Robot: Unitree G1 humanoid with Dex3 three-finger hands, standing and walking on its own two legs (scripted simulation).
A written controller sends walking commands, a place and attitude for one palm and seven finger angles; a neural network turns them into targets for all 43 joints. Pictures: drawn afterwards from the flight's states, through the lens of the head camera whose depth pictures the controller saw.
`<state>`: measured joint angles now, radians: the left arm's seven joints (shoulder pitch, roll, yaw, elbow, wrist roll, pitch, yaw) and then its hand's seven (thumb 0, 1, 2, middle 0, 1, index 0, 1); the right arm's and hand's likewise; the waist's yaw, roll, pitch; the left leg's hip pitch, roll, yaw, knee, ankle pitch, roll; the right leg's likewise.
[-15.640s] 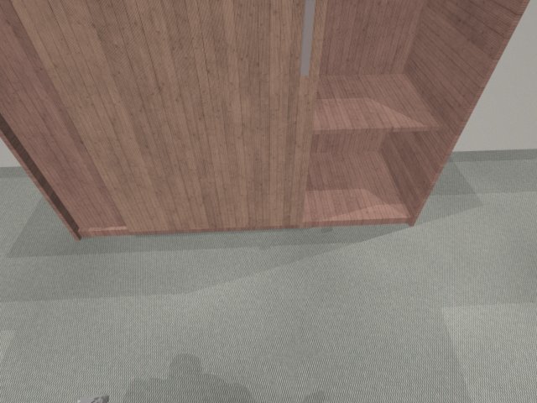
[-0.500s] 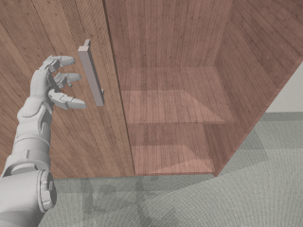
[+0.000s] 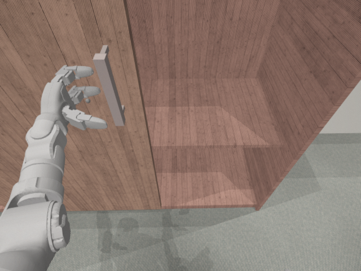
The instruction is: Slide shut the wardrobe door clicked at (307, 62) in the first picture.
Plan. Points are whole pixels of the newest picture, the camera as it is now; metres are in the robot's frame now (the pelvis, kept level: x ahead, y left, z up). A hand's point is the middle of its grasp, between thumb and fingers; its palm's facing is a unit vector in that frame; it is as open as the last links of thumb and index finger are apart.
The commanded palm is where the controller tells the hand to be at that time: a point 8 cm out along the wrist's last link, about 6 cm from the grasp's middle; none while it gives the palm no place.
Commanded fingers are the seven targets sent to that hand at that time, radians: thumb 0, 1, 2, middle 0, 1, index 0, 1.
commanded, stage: move the hooked fingers beside the handle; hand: left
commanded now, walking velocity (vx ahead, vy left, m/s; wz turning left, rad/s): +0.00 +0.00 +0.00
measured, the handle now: (113, 88) +0.49 +0.16 +0.14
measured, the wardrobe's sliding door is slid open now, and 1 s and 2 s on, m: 0.54 0.53 0.53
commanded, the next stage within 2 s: feel for the door with the fingertips in 0.32 s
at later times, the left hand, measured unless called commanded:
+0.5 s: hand (86, 103) +0.43 +0.20 +0.16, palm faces +0.04 -1.00 -0.01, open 14.0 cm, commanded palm +0.40 +0.25 +0.15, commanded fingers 0.00 -0.50 0.30 -0.30 -1.20 -0.30 -1.20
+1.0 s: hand (105, 99) +0.44 +0.16 +0.15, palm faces +0.04 -1.00 +0.00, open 14.0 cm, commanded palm +0.42 +0.22 +0.15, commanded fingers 0.00 -0.50 0.30 -0.30 -1.20 -0.30 -1.20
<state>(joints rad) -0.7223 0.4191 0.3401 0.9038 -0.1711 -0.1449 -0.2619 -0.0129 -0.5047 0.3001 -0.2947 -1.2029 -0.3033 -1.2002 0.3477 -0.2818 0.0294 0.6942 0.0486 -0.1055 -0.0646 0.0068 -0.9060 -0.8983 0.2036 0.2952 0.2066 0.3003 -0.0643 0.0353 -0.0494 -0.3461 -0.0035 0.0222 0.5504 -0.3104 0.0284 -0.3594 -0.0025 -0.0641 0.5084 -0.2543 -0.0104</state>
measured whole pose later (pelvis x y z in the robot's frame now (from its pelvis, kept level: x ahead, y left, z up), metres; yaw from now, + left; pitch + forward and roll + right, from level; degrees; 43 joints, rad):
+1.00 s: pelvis -0.01 -0.01 +0.00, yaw +0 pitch +5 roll +0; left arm -0.77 0.35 0.29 0.94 -0.15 -0.16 -0.16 -0.01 -0.50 0.30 -0.30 -1.20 -0.30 -1.20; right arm 0.32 -0.26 0.05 0.70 0.05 -0.11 -0.06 0.01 -0.91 -0.90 0.20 0.30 0.21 0.30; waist -0.06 0.04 -0.04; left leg -0.33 0.00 0.02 0.55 -0.30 0.02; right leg -0.35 0.00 -0.06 0.52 -0.25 -0.02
